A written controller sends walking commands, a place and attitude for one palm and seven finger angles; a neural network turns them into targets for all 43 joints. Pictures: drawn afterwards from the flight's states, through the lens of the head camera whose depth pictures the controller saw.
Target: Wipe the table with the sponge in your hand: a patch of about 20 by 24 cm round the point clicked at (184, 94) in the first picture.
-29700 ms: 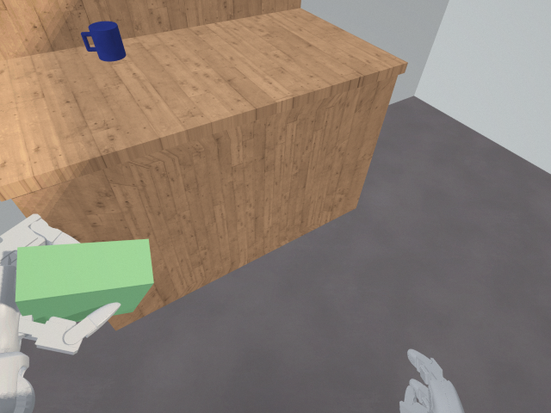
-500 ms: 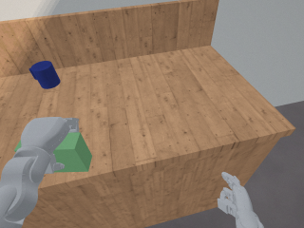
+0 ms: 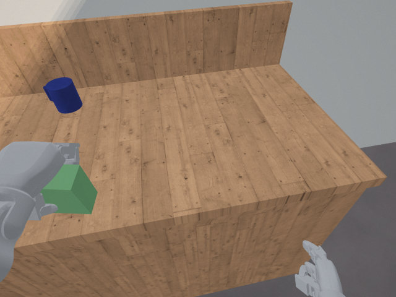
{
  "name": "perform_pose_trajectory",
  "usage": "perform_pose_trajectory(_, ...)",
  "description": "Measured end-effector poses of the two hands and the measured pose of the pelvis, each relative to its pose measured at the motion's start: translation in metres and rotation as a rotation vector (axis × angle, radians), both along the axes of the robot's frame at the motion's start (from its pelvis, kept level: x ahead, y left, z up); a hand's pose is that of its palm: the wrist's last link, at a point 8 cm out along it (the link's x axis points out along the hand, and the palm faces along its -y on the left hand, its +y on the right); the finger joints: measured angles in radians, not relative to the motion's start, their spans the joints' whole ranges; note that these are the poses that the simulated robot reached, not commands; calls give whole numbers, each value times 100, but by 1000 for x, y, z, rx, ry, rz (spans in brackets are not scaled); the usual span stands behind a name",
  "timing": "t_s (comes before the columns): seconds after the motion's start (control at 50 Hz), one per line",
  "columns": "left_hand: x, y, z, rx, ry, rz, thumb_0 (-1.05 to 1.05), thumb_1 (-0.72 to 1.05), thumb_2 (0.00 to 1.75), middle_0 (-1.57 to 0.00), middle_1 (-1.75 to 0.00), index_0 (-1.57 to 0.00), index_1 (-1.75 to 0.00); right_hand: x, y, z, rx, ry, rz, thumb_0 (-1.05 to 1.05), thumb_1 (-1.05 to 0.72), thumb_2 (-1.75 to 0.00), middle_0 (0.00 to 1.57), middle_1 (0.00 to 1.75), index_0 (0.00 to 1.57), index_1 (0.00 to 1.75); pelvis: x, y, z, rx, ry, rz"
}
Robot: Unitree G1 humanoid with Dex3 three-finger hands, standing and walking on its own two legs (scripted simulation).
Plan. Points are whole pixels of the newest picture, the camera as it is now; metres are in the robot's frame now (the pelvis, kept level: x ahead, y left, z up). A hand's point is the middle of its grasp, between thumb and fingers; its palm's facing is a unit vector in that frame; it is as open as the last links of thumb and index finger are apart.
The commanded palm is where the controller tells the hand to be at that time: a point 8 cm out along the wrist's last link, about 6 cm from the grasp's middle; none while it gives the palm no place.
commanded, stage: move the sponge above the wiping area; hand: left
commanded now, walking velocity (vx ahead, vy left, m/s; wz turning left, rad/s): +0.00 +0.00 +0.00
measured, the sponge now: (52, 193) +0.22 +0.33 +0.11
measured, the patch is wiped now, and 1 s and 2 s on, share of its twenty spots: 0.05 0.05 0.35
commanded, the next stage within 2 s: lower the sponge onto the table in 0.12 s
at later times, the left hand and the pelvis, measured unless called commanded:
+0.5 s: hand (30, 166) +0.22 +0.34 +0.18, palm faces +0.20 +0.04 -0.98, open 9.0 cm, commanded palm +0.18 +0.37 +0.22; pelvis -0.01 +0.01 +0.00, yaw -1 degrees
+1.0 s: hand (15, 170) +0.22 +0.38 +0.16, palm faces +0.14 +0.00 -0.99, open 9.0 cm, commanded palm +0.18 +0.36 +0.20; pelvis -0.01 +0.02 +0.00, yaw -1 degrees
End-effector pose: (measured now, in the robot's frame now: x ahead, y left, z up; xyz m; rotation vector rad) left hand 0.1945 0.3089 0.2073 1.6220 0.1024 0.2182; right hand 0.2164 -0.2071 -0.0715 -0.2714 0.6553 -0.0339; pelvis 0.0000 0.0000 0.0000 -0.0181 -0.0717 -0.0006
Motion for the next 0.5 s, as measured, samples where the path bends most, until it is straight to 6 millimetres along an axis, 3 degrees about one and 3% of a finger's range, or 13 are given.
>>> perform_pose_trajectory(0.1,11,37,43,-33,-169,180,0,-44,105,-85,-146,-86,-146,0,10,-3,88,13,-11,1,-90,-90,20,30,20,30,-3,1,1,0,1,-21)
perform_pose_trajectory(0.14,11,56,45,-57,-146,293,0,-44,105,-85,-146,-86,-146,-1,10,-3,109,20,-16,1,-90,-90,20,30,20,30,-5,2,1,3,14,-27)
perform_pose_trajectory(0.2,7,74,26,-80,-15,407,0,-44,105,-85,-146,-85,-146,-4,5,-4,113,24,-21,1,-90,-90,20,30,20,30,-8,3,1,5,31,-21)
perform_pose_trajectory(0.26,2,67,-10,-109,150,387,0,-44,105,-85,-146,-85,-146,-7,0,-6,88,23,-22,1,-90,-90,20,30,20,30,-11,7,1,4,40,-12)
perform_pose_trajectory(0.3,-1,51,-33,-133,235,289,0,-44,105,-85,-146,-85,-146,-10,-2,-6,53,25,-18,1,-90,-90,20,30,20,30,-12,9,0,3,37,-3)
perform_pose_trajectory(0.34,-2,30,-41,-131,241,156,0,-44,105,-85,-146,-85,-146,-12,-1,-4,16,23,-12,1,-90,-90,20,30,20,30,-11,10,0,2,26,-3)
perform_pose_trajectory(0.42,-5,6,-19,-49,71,-46,0,-44,105,-85,-146,-85,-146,-15,6,0,-11,16,-10,1,-90,-90,20,30,20,30,-8,11,0,-3,1,-11)
perform_pose_trajectory(0.5,0,29,19,-30,-139,37,0,-44,105,-86,-145,-86,-145,-15,16,-2,35,35,-15,1,-90,-90,20,30,20,30,-10,14,1,-8,-10,-22)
